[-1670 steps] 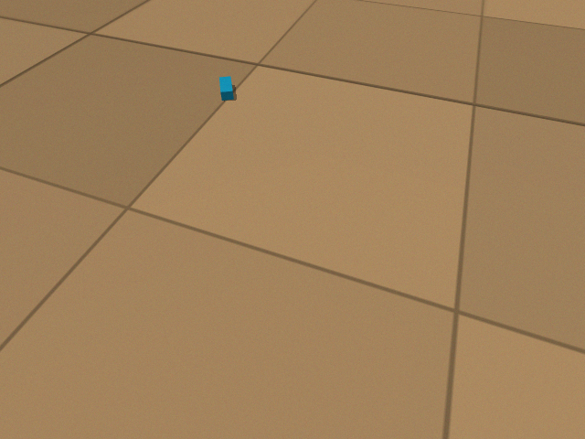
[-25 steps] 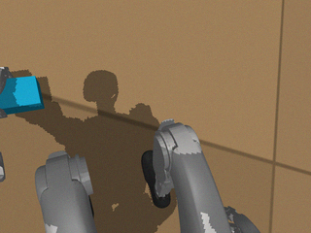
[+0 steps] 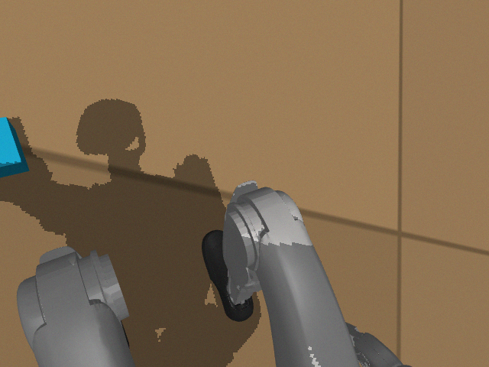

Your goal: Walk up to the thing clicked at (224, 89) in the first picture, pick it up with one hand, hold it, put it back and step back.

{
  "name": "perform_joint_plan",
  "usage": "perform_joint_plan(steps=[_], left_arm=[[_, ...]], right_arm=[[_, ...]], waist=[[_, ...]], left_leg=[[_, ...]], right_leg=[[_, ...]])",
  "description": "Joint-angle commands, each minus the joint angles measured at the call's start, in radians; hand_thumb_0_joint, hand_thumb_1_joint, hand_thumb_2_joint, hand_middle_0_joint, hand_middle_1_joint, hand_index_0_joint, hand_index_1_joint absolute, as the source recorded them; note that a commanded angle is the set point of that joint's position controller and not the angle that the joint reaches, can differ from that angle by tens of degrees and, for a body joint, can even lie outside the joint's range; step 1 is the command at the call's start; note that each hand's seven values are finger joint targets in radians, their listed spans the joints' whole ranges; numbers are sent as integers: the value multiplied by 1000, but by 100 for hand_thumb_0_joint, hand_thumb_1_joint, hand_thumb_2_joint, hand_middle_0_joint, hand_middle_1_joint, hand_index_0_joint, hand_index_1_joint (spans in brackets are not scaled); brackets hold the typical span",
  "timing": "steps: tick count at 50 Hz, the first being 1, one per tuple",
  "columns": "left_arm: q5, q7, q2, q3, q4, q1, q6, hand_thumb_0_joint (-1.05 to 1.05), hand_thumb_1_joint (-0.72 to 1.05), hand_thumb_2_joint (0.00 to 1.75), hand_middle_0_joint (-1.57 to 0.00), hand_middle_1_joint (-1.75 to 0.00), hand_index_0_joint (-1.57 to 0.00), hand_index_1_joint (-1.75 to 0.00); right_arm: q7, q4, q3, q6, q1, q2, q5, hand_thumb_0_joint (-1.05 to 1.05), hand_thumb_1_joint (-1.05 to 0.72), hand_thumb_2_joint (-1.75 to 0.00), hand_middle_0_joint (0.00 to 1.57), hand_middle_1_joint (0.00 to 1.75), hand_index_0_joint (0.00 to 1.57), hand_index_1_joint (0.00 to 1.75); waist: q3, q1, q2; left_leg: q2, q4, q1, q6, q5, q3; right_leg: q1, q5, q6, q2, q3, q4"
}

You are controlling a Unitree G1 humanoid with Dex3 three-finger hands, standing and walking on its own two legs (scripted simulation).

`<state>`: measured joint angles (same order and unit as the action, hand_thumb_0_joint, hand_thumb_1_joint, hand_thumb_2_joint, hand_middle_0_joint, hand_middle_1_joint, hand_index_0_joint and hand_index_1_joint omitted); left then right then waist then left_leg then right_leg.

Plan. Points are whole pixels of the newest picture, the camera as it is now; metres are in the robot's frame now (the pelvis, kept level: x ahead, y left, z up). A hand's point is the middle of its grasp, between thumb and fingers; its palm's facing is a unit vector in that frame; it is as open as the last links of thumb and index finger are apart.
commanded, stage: rest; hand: left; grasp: from above
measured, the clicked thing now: out of the picture +0.48 +0.29 -0.26
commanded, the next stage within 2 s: open in 0.66 s
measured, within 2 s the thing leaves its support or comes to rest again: neither
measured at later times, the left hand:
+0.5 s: hand out of the picture +0.47 +0.29 -0.24, palm faces -0.45 -0.12 -0.89, open 10.3 cm
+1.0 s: hand out of the picture +0.47 +0.29 -0.24, palm faces -0.45 -0.11 -0.88, open 10.6 cm
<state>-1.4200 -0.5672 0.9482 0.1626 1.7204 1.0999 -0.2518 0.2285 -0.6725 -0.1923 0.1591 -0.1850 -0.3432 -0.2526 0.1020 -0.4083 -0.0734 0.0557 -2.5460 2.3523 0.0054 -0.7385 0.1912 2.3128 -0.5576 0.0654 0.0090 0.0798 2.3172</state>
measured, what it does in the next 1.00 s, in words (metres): stands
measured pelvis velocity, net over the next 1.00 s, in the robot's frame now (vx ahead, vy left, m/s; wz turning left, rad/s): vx -0.01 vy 0.00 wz -0.04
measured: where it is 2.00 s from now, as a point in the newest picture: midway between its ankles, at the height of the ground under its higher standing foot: (179, 329)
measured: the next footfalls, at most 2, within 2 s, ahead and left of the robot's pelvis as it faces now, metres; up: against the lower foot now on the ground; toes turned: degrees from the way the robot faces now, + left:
none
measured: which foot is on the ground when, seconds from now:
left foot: down 0.00-1.00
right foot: down 0.00-1.00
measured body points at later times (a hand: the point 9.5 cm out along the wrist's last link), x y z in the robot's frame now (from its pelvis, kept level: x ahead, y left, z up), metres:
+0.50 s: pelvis +0.00 +0.00 +0.00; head +0.27 +0.12 +0.33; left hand +0.49 +0.29 -0.19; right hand +0.02 -0.26 -0.04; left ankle +0.06 +0.11 -0.27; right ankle +0.14 -0.14 -0.27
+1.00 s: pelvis -0.01 +0.00 +0.00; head +0.27 +0.12 +0.33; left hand +0.49 +0.29 -0.19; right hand +0.02 -0.25 -0.04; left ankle +0.06 +0.11 -0.27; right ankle +0.14 -0.14 -0.27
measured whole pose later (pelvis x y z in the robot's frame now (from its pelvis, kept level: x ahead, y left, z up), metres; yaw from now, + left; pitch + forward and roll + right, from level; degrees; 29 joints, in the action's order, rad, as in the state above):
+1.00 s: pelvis -0.01 +0.00 +0.00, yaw -2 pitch +28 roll -15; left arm -1.37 -0.61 1.05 0.08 1.80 1.15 -0.25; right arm 0.26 -0.61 -0.31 0.23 -0.15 -0.37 -0.25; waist 0.18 -0.44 -0.13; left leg 0.04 -2.55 2.32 0.01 -0.73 0.23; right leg 2.26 -0.53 0.08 -0.01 0.12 2.28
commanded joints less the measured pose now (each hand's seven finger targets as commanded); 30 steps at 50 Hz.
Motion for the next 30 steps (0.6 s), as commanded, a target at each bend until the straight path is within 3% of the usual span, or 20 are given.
perform_joint_plan(steps=[1, 3, 4, 6, 12, 15, 17, 18, 19, 27, 29, 30], left_arm=[[14, -51, 218, 5, -116, 292, 6, 0, 73, 81, -110, -63, -109, -64], [21, -56, 230, 9, -128, 290, 10, 0, 70, 81, -109, -62, -108, -63], [22, -55, 225, 3, -121, 298, 6, 0, 72, 81, -110, -61, -109, -62], [26, -60, 233, 2, -111, 281, 11, 0, 71, 82, -109, -63, -108, -64], [29, -64, 226, -19, -94, 304, 12, 0, 70, 82, -111, -60, -108, -62], [30, -72, 244, -13, -86, 293, 10, 0, 70, 82, -110, -59, -108, -62], [27, -66, 223, -24, -72, 305, 8, 0, 71, 80, -109, -60, -108, -62], [35, -68, 233, -29, -71, 306, 8, 0, 69, 79, -108, -60, -107, -61], [30, -68, 235, -27, -68, 311, 7, 0, 69, 80, -110, -58, -107, -61], [34, -69, 265, -31, -48, 296, 8, 0, 67, 77, -109, -56, -106, -59], [36, -66, 251, -44, -37, 303, 9, 0, 66, 77, -108, -56, -105, -59], [39, -71, 270, -34, -40, 298, 8, 0, 66, 76, -106, -57, -104, -59]], right_arm=[[7, -3, 89, 7, -205, -330, -2, 0, -91, -90, 20, 30, 20, 30], [8, -8, 86, 10, -198, -337, 0, 0, -91, -90, 20, 30, 20, 30], [13, -5, 81, 14, -200, -334, -2, 0, -90, -90, 20, 30, 20, 30], [17, -6, 80, 16, -197, -333, 0, 0, -91, -90, 20, 30, 20, 30], [27, -3, 67, 27, -195, -341, 0, 0, -91, -90, 20, 30, 20, 30], [27, 1, 54, 29, -183, -340, 4, 0, -90, -90, 20, 30, 20, 30], [33, 11, 51, 34, -187, -349, -1, 0, -90, -90, 20, 30, 20, 30], [32, 8, 45, 38, -170, -338, 4, 0, -90, -90, 20, 30, 20, 30], [36, 17, 40, 41, -178, -348, -3, 0, -91, -90, 20, 30, 20, 30], [35, 27, 21, 52, -166, -359, 1, 0, -90, -90, 20, 30, 20, 30], [37, 38, 18, 60, -163, -362, 2, 0, -90, -90, 20, 30, 20, 30], [35, 31, 18, 56, -171, -363, 1, 0, -90, -90, 20, 30, 20, 30]], waist=[[-627, -54, 509], [-643, -46, 512], [-635, -60, 526], [-632, -46, 516], [-604, -74, 514], [-607, -63, 515], [-576, -89, 519], [-579, -77, 514], [-569, -93, 502], [-558, -87, 488], [-533, -104, 481], [-553, -92, 480]], left_leg=[[-27, 317, -515, -6, 247, -82], [-29, 310, -530, -7, 274, -79], [-29, 307, -532, -9, 274, -78], [-29, 317, -516, -5, 257, -78], [-33, 306, -508, -3, 251, -75], [-35, 310, -516, -7, 269, -62], [-39, 310, -530, -13, 273, -52], [-37, 307, -505, -4, 244, -62], [-38, 300, -506, -6, 253, -56], [-41, 316, -491, -3, 211, -46], [-45, 309, -492, -5, 217, -37], [-43, 318, -482, -3, 217, -36]], right_leg=[[-351, 164, -84, -26, 159, -141], [-359, 184, -84, -28, 159, -143], [-362, 186, -84, -28, 161, -135], [-379, 179, -85, -34, 160, -143], [-374, 184, -82, -37, 165, -143], [-379, 194, -84, -36, 167, -139], [-359, 192, -81, -32, 174, -133], [-382, 178, -82, -40, 170, -142], [-373, 185, -80, -35, 174, -142], [-385, 154, -78, -40, 176, -153], [-376, 160, -75, -34, 178, -148], [-392, 161, -76, -41, 179, -155]])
